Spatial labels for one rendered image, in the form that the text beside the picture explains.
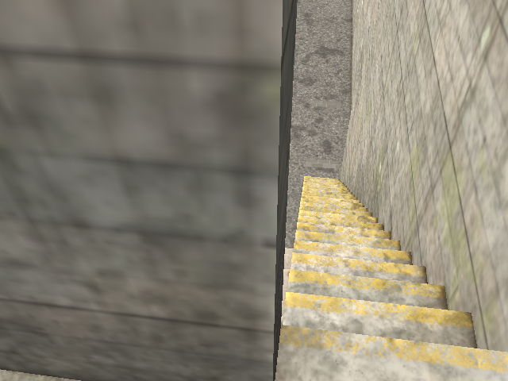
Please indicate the stairs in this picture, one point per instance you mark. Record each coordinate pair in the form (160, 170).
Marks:
(347, 275)

